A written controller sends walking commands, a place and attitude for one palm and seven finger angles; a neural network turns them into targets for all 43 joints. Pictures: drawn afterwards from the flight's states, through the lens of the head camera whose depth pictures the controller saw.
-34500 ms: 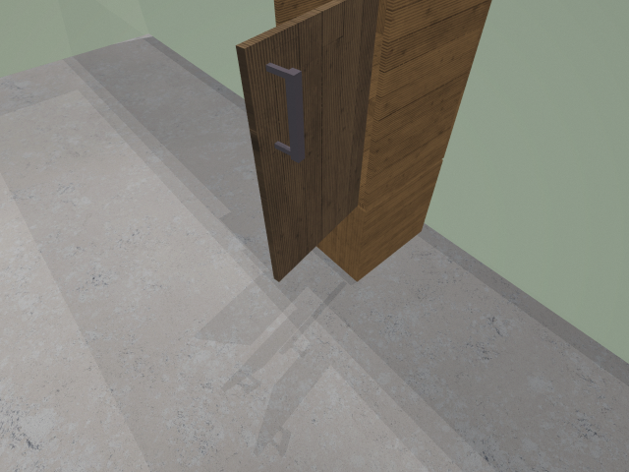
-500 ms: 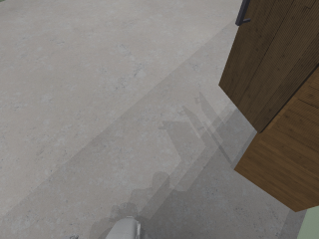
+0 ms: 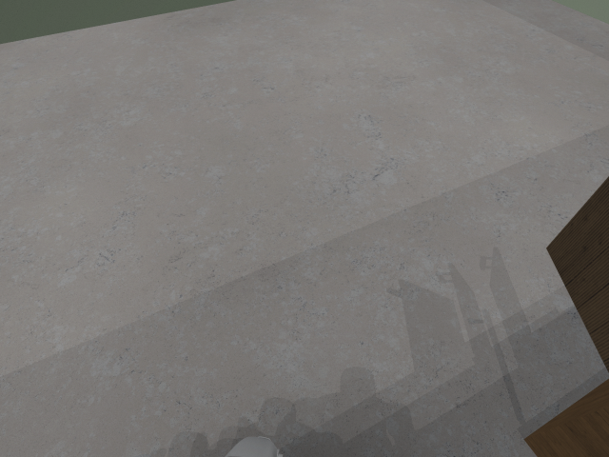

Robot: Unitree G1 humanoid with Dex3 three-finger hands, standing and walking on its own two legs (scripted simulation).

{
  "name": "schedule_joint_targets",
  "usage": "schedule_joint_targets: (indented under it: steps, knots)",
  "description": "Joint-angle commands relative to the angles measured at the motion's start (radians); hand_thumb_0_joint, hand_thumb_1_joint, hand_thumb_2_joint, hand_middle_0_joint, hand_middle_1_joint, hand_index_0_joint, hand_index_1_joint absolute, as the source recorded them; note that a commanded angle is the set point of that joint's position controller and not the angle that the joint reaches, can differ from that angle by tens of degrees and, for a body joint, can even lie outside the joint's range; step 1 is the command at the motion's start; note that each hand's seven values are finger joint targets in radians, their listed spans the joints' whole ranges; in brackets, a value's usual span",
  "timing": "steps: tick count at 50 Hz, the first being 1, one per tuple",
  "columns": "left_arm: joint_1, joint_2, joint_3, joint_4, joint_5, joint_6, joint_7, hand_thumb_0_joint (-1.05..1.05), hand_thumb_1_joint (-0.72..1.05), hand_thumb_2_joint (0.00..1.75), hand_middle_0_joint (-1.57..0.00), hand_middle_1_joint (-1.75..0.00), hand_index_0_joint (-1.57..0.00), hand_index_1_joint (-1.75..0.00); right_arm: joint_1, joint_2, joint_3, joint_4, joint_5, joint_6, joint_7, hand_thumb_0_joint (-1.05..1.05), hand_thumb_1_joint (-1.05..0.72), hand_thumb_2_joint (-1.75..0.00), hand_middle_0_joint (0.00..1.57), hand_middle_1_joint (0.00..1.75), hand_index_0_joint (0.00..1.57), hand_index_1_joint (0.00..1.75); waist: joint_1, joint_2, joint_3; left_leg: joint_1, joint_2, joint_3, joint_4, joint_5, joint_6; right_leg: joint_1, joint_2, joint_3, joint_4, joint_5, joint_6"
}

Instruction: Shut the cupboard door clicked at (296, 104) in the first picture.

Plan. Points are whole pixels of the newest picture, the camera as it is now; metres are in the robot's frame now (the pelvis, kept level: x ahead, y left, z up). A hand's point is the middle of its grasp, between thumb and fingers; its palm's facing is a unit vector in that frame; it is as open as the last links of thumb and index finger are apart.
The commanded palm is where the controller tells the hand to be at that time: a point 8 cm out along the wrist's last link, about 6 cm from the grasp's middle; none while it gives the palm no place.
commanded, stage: walk to a spot facing it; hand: left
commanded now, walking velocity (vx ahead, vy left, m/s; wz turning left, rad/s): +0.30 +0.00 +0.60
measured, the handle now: out of the picture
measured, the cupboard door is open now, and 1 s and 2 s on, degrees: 63 63 63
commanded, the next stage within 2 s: turn to face it in 1.04 s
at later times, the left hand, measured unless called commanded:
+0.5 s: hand out of the picture +0.13 +0.27 -0.17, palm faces +0.33 -0.91 -0.23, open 7.4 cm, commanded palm none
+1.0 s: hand (166, 334) +0.32 +0.27 -0.15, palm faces +0.54 -0.81 -0.22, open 7.2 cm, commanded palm none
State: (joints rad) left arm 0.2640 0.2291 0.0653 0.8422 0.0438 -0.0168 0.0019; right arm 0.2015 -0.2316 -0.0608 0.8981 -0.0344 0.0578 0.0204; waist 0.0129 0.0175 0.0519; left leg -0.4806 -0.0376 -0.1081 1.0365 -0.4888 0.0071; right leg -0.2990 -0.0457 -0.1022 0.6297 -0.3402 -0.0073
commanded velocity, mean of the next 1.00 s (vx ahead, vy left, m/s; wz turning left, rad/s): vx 0.29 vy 0.00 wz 0.50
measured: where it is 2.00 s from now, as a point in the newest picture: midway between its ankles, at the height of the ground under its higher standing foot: (254, 357)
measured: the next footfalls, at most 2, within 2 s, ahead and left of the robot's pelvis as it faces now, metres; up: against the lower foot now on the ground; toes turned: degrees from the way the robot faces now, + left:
left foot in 0.32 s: +0.20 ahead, +0.17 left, +0.00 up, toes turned +20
right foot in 0.74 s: +0.43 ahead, -0.01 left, +0.00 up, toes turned +17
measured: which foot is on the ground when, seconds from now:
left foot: up 0.00-0.30, down 0.32-0.74, up 0.76-1.00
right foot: down 0.00-0.32, up 0.34-0.72, down 0.74-1.00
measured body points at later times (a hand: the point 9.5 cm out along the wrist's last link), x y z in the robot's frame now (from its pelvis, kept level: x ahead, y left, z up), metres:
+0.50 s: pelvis +0.16 +0.06 +0.00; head +0.20 +0.09 +0.45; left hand +0.11 +0.32 -0.15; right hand +0.32 -0.14 -0.13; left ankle +0.16 +0.15 -0.72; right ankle +0.18 -0.09 -0.65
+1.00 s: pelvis +0.38 +0.09 +0.02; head +0.41 +0.11 +0.47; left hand +0.29 +0.31 -0.13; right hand +0.54 -0.10 -0.13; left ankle +0.36 +0.23 -0.65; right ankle +0.39 -0.02 -0.72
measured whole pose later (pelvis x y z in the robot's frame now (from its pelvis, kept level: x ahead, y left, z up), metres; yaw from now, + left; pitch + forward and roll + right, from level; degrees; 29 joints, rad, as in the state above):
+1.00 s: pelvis +0.38 +0.09 +0.02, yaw +32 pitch +1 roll +0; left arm 0.29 0.17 0.07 0.95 0.04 -0.07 0.02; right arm 0.24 -0.19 -0.07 0.98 -0.03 0.01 0.04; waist -0.03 -0.01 0.06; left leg -0.62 0.06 0.04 1.04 -0.26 0.01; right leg -0.13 -0.08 -0.26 0.40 -0.28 -0.01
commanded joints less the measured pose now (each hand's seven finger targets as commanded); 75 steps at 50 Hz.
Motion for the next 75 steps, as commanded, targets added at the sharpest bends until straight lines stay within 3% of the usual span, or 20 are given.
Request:
schedule_joint_targets:
  steps: [1,10,14,15,16,17,22,34,35,37,38,42,48,53,56,58,59,61,64,75]
  knots:
    - [-0.02,0.134,0.041,-0.033,-0.002,-0.045,0.019,0.0,0.9,0.9,-0.2,-0.3,-0.2,-0.3,-0.094,-0.082,-0.035,-0.114,-0.002,-0.043,0.023,0.0,-0.9,-0.9,0.2,0.3,0.2,0.3,-0.038,-0.121,0.064,-0.28,0.109,0.019,0.254,0.178,-0.02,0.089,-0.342,0.319,-0.479,-0.219,-0.103]
    - [0.182,0.131,0.042,0.083,-0.007,-0.055,0.016,0.0,0.9,0.9,-0.2,-0.3,-0.2,-0.3,-0.21,-0.003,-0.001,-0.125,0.011,-0.064,0.044,0.0,-0.9,-0.9,0.2,0.3,0.2,0.3,0.048,-0.207,0.01,-0.171,0.08,0.219,-0.274,0.189,0.011,0.391,-0.311,-0.071,-0.308,0.536,-0.065]
    - [0.122,0.182,0.052,0.069,-0.019,-0.049,0.013,0.0,0.9,0.9,-0.2,-0.3,-0.2,-0.3,0.0,-0.068,-0.018,-0.072,0.002,-0.081,0.03,0.0,-0.9,-0.9,0.2,0.3,0.2,0.3,-0.074,-0.155,-0.103,0.261,-0.023,0.303,-0.457,0.226,0.063,0.259,-0.298,-0.18,-0.004,0.716,-0.03]
    - [0.112,0.157,0.047,0.055,-0.021,-0.046,0.004,0.0,0.9,0.9,-0.2,-0.3,-0.2,-0.3,0.148,-0.147,-0.039,-0.035,0.0,-0.083,0.02,0.0,-0.9,-0.9,0.2,0.3,0.2,0.3,-0.145,-0.032,-0.188,0.537,0.047,0.183,-0.52,0.241,0.095,0.073,-0.26,-0.189,0.255,0.509,0.006]
    - [0.112,0.095,0.037,0.0,-0.032,-0.039,-0.013,0.0,0.9,0.9,-0.2,-0.3,-0.2,-0.3,0.264,-0.297,-0.079,-0.015,-0.009,-0.088,0.004,0.0,-0.9,-0.9,0.2,0.3,0.2,0.3,-0.183,0.278,-0.275,0.786,0.381,-0.361,-0.6,0.302,0.243,-0.319,-0.086,-0.155,0.604,-0.205,0.065]
    - [-0.032,0.101,0.026,-0.07,-0.028,-0.034,-0.008,0.0,0.9,0.9,-0.2,-0.3,-0.2,-0.3,0.329,-0.33,-0.083,0.011,0.008,-0.078,-0.01,0.0,-0.9,-0.9,0.2,0.3,0.2,0.3,-0.215,0.143,-0.259,0.758,0.473,-0.504,-0.7,0.332,0.307,-0.439,-0.065,0.016,0.713,-0.267,0.041]
    - [0.02,0.047,0.035,0.007,-0.003,-0.009,-0.022,0.0,0.9,0.9,-0.2,-0.3,-0.2,-0.3,0.059,-0.135,-0.019,-0.045,0.001,-0.111,-0.035,0.0,-0.9,-0.9,0.2,0.3,0.2,0.3,-0.043,0.108,-0.04,0.231,0.282,-0.184,-0.804,0.071,0.182,-0.304,-0.12,0.092,0.554,0.001,0.043]
    - [-0.032,0.06,0.03,-0.016,-0.01,-0.025,-0.036,0.0,0.9,0.9,-0.2,-0.3,-0.2,-0.3,0.094,-0.114,-0.021,0.024,0.01,-0.112,-0.026,0.0,-0.9,-0.9,0.2,0.3,0.2,0.3,0.011,0.048,-0.007,0.171,0.2,-0.054,-0.701,0.182,0.166,0.071,0.0,0.008,-0.058,0.186,0.056]
    - [0.054,0.09,0.04,0.01,-0.007,-0.035,-0.03,0.0,0.9,0.9,-0.2,-0.3,-0.2,-0.3,0.09,-0.093,-0.02,0.027,0.015,-0.113,-0.023,0.0,-0.9,-0.9,0.2,0.3,0.2,0.3,0.052,-0.011,-0.02,0.09,0.145,-0.022,-0.575,0.184,0.134,0.219,-0.003,0.042,-0.121,0.156,0.04]
    - [0.288,0.254,0.08,0.063,0.003,-0.048,-0.011,0.0,0.9,0.9,-0.2,-0.3,-0.2,-0.3,0.116,-0.001,-0.005,-0.014,0.026,-0.124,-0.016,0.0,-0.9,-0.9,0.2,0.3,0.2,0.3,0.131,-0.408,-0.158,-0.221,-0.056,0.127,0.051,-0.138,0.058,0.514,-0.439,0.631,-0.407,-0.156,-0.122]
    - [0.234,0.218,0.077,0.055,-0.003,-0.048,-0.001,0.0,0.9,0.9,-0.2,-0.3,-0.2,-0.3,0.096,-0.047,-0.018,-0.01,0.012,-0.12,-0.015,0.0,-0.9,-0.9,0.2,0.3,0.2,0.3,0.103,-0.344,-0.123,-0.283,0.005,0.037,0.245,-0.072,0.063,0.436,-0.459,0.707,-0.462,-0.283,-0.158]
    - [0.033,0.054,0.03,0.024,-0.007,-0.065,0.012,0.0,0.9,0.9,-0.2,-0.3,-0.2,-0.3,0.068,0.004,-0.013,0.034,0.007,-0.096,0.006,0.0,-0.9,-0.9,0.2,0.3,0.2,0.3,-0.012,-0.132,-0.024,-0.182,0.113,0.056,0.237,0.22,0.026,0.142,-0.313,0.178,-0.42,0.113,-0.086]
    - [0.108,0.063,0.026,0.082,-0.012,-0.074,0.018,0.0,0.9,0.9,-0.2,-0.3,-0.2,-0.3,-0.024,0.041,0.002,-0.006,0.01,-0.065,0.022,0.0,-0.9,-0.9,0.2,0.3,0.2,0.3,-0.013,-0.132,-0.019,-0.199,0.109,0.163,-0.054,0.244,-0.005,0.259,-0.282,-0.071,-0.337,0.671,-0.076]
    - [0.101,0.144,0.035,0.083,-0.015,-0.055,0.02,0.0,0.9,0.9,-0.2,-0.3,-0.2,-0.3,-0.092,-0.006,0.009,-0.053,0.013,-0.068,0.027,0.0,-0.9,-0.9,0.2,0.3,0.2,0.3,-0.012,-0.161,-0.042,-0.047,0.054,0.246,-0.316,0.243,0.021,0.324,-0.321,-0.117,-0.207,0.86,-0.065]
    - [0.066,0.184,0.043,0.057,-0.025,-0.035,0.019,0.0,0.9,0.9,-0.2,-0.3,-0.2,-0.3,0.104,-0.115,-0.02,-0.017,0.006,-0.067,0.017,0.0,-0.9,-0.9,0.2,0.3,0.2,0.3,-0.123,-0.087,-0.149,0.354,0.023,0.221,-0.495,0.428,0.054,0.158,-0.28,-0.179,0.169,0.704,-0.001]
    - [0.089,0.08,0.008,-0.006,-0.037,-0.016,0.021,0.0,0.9,0.9,-0.2,-0.3,-0.2,-0.3,0.25,-0.298,-0.049,0.004,0.007,-0.071,-0.01,0.0,-0.9,-0.9,0.2,0.3,0.2,0.3,-0.149,0.235,-0.337,0.632,0.488,-0.378,-0.595,0.974,0.296,-0.243,-0.032,-0.036,0.661,-0.391,0.056]
    - [0.048,0.078,0.005,-0.028,-0.032,-0.015,0.03,0.0,0.9,0.9,-0.2,-0.3,-0.2,-0.3,0.218,-0.277,-0.04,-0.009,0.01,-0.068,-0.02,0.0,-0.9,-0.9,0.2,0.3,0.2,0.3,-0.138,0.028,-0.23,0.494,0.492,-0.281,-0.608,0.903,0.283,-0.242,-0.053,0.059,0.675,-0.311,0.041]
    - [0.071,0.051,-0.004,0.034,-0.02,0.014,0.032,0.0,0.9,0.9,-0.2,-0.3,-0.2,-0.3,0.024,-0.189,-0.011,-0.05,0.016,-0.078,-0.04,0.0,-0.9,-0.9,0.2,0.3,0.2,0.3,-0.058,0.191,-0.174,0.303,0.417,-0.214,-0.714,0.47,0.217,-0.239,-0.086,0.108,0.634,-0.209,0.047]
    - [0.132,0.015,-0.014,0.11,-0.014,0.043,0.016,0.0,0.9,0.9,-0.2,-0.3,-0.2,-0.3,-0.063,-0.106,0.023,-0.045,0.009,-0.082,-0.048,0.0,-0.9,-0.9,0.2,0.3,0.2,0.3,0.004,0.116,-0.092,0.135,0.307,-0.045,-0.78,0.288,0.149,-0.093,-0.067,0.1,0.433,-0.077,0.041]
    - [0.13,0.029,0.017,0.079,-0.014,0.042,-0.006,0.0,0.9,0.9,-0.2,-0.3,-0.2,-0.3,-0.065,-0.116,-0.019,-0.016,0.019,-0.036,-0.042,0.0,-0.9,-0.9,0.2,0.3,0.2,0.3,0.024,0.044,-0.031,0.138,0.292,0.139,-0.585,0.172,0.078,0.077,0.017,0.067,-0.109,0.144,0.029]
